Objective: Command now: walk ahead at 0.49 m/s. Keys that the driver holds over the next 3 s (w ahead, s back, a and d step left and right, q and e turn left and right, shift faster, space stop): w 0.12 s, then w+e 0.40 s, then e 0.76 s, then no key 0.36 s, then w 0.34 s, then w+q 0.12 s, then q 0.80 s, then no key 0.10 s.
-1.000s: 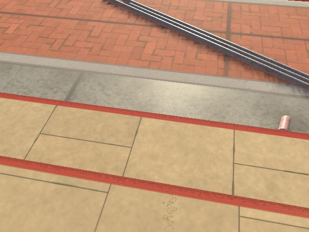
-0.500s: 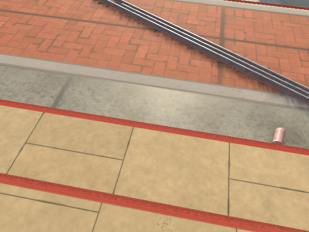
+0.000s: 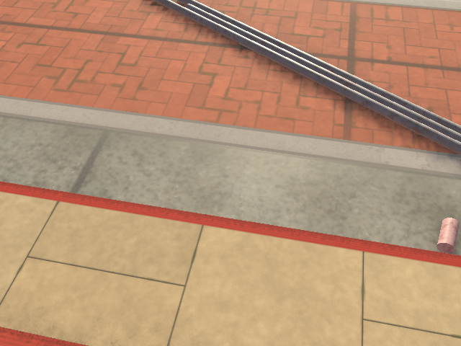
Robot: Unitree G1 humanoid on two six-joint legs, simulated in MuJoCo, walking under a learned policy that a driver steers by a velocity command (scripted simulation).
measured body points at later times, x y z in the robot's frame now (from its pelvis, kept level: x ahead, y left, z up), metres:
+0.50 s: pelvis +0.26 +0.02 -0.01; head +0.27 +0.02 +0.44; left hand +0.29 +0.28 -0.15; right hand +0.32 -0.24 -0.13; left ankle +0.29 +0.11 -0.73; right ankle +0.14 -0.07 -0.65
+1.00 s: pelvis +0.46 -0.09 -0.18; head +0.49 -0.13 +0.27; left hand +0.68 +0.10 -0.30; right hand +0.37 -0.35 -0.33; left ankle +0.39 +0.09 -0.64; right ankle +0.52 -0.17 -0.91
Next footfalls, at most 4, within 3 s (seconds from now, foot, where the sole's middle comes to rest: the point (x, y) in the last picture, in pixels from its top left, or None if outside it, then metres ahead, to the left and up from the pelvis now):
0.36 left None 0.33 0.11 -0.77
0.92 right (305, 341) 0.56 -0.19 -0.94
1.52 left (252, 308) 0.67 -0.03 -0.94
1.88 right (298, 340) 0.56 -0.17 -0.94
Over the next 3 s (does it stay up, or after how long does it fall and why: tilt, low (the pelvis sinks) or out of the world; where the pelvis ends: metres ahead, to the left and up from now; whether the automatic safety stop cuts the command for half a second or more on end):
stays up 0.83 -0.26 -0.17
